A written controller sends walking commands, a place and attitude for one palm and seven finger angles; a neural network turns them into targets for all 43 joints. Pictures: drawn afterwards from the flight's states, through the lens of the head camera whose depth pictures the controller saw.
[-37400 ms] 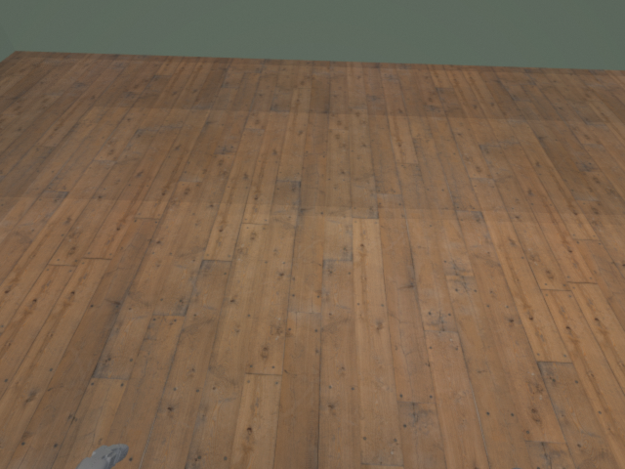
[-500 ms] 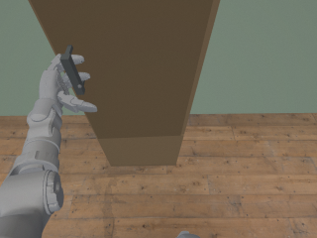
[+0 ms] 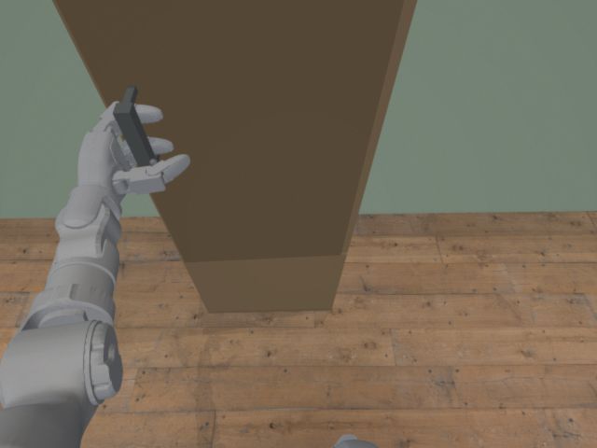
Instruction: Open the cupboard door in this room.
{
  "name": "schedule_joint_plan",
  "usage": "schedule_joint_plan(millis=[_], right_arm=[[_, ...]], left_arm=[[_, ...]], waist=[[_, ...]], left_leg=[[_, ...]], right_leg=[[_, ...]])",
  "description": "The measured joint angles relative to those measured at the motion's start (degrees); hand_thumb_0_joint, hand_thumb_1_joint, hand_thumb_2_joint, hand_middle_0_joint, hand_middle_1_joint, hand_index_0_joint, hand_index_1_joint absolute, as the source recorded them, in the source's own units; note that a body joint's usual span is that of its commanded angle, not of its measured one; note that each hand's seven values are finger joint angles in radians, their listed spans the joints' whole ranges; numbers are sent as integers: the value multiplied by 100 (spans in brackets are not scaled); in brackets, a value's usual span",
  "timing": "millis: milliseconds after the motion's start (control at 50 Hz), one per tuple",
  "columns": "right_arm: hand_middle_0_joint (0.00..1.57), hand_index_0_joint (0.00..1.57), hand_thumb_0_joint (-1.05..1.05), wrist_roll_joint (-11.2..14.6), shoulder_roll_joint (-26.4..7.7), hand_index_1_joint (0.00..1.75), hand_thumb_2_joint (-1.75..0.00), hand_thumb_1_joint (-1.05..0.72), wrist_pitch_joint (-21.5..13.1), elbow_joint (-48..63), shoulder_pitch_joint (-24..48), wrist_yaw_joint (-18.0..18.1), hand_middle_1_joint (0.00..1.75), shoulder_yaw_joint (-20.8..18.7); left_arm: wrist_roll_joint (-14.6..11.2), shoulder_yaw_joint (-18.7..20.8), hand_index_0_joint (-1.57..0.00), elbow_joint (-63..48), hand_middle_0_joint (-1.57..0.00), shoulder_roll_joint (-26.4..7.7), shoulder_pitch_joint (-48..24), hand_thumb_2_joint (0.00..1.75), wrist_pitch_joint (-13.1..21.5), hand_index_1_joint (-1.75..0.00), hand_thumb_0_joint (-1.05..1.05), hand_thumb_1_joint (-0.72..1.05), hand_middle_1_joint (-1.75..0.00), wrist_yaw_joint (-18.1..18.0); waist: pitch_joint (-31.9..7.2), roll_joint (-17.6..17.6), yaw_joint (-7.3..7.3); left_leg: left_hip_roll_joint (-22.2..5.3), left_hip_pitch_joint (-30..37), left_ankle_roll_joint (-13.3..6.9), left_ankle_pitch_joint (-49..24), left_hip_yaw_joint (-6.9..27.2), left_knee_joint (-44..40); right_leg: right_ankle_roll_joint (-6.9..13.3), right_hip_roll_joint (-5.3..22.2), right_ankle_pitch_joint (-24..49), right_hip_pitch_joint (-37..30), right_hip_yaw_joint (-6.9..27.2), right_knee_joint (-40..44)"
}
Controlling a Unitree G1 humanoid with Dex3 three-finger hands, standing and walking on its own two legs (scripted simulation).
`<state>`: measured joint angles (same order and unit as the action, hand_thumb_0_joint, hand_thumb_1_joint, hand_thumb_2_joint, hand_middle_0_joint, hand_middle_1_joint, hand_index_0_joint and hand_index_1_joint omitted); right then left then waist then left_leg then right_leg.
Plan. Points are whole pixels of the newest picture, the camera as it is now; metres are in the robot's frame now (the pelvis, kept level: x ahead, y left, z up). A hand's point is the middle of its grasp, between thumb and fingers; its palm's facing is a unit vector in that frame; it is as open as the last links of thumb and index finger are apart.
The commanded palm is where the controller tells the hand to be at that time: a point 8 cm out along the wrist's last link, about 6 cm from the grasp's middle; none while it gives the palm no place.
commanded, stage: close the thumb around the handle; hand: left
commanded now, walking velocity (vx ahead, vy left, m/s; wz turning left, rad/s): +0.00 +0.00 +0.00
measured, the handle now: (142, 135) +0.52 +0.21 +0.11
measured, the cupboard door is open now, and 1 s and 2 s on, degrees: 2 27 45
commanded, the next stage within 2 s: pull the door open along its arc in 0.28 s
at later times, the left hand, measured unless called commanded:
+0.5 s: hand (156, 161) +0.47 +0.18 +0.11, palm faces +0.00 -1.00 -0.01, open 5.4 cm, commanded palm +0.43 +0.23 +0.11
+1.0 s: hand (186, 243) +0.34 +0.12 +0.11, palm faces +0.26 -0.96 +0.08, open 5.7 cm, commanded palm +0.28 +0.16 +0.11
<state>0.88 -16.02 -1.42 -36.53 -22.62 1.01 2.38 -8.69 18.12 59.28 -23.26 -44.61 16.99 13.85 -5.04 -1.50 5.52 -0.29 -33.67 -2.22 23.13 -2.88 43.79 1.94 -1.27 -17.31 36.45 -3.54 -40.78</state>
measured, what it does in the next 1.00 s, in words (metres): stands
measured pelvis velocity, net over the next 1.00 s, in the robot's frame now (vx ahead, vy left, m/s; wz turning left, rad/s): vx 0.01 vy -0.01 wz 0.01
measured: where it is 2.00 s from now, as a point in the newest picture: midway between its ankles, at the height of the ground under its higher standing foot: outside the picture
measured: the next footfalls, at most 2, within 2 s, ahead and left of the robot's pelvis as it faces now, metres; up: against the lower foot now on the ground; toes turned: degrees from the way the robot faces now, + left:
none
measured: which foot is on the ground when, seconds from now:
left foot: down 0.00-1.00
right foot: down 0.00-1.00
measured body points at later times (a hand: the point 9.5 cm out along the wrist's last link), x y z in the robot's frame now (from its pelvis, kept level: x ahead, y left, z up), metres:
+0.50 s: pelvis +0.00 -0.01 +0.00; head +0.08 +0.00 +0.44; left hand +0.46 +0.24 +0.11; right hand +0.05 -0.27 -0.12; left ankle -0.02 +0.09 -0.71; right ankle +0.02 -0.10 -0.71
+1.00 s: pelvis +0.01 -0.01 +0.01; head +0.03 -0.02 +0.46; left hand +0.32 +0.17 +0.11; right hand +0.19 -0.23 -0.08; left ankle -0.02 +0.09 -0.71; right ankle +0.02 -0.10 -0.71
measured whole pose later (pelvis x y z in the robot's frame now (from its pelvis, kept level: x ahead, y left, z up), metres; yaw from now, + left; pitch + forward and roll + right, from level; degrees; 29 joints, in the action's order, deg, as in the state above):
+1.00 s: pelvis +0.01 -0.01 +0.01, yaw +1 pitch +6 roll +0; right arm -0.1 -13.1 -2.7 -32.3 -12.0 -1.5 0.9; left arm -7.1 2.1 5.7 -0.1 -4.1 5.0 -12.4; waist -4.6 -2.6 -1.0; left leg 0.4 -22.2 -1.5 21.6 -2.7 37.4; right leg 2.3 -0.9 -17.2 25.9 -3.4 -36.7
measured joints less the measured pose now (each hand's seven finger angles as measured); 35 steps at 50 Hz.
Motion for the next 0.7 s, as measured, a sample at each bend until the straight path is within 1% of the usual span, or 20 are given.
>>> schedule_joint_plan(millis=[160,260,400,440,500,600,700], right_arm=[[20,20,1,-8,0,30,-90,-91,-5,1,67,32,30,27],[20,20,1,-17,-15,30,-90,-91,-18,16,72,31,30,10],[20,20,1,-24,-20,30,-90,-91,12,-12,40,5,30,-12],[20,20,1,-25,-18,30,-90,-91,34,-1,44,6,30,-2],[20,20,1,-10,-14,30,-90,-91,65,50,37,0,30,-10],[20,20,1,36,-17,30,-90,-91,105,171,11,-17,30,-34],[20,20,1,91,-2,30,-90,-91,112,302,64,-61,30,-69]], left_arm=[[61,6,-37,203,-37,-71,-214,78,-10,-132,1,63,-132,62],[49,10,-38,213,-39,-80,-259,85,2,-134,1,78,-134,57],[32,16,-37,137,-38,-50,-173,85,-2,-135,1,78,-135,5],[62,76,-37,111,-38,-62,-130,85,-9,-135,1,79,-135,43],[31,115,-37,-48,-38,-71,46,84,-47,-135,1,79,-135,74],[-126,127,-37,-635,-38,55,623,82,-141,-135,1,79,-135,132],[-334,5,-37,-1684,-38,351,1538,79,-303,-135,1,77,-135,147]], waist=[[50,22,14],[49,25,22],[7,10,5],[2,15,14],[-20,9,22],[-76,-23,-25],[-120,-56,-130]], left_leg=[[7,-60,7,-6,37,27],[8,-120,16,-9,39,36],[-4,-110,28,9,42,29],[-15,-87,33,13,33,20],[-37,-25,39,18,1,-21],[-67,170,44,19,-69,-144],[-72,467,41,0,-135,-326]], right_leg=[[12,10,-7,45,-36,-24],[19,11,-11,111,-37,-44],[29,-3,-32,107,-37,-45],[36,-15,-33,90,-28,-37],[43,-42,-26,46,4,-2],[45,-83,-12,-108,78,93],[38,-103,2,-358,149,221]])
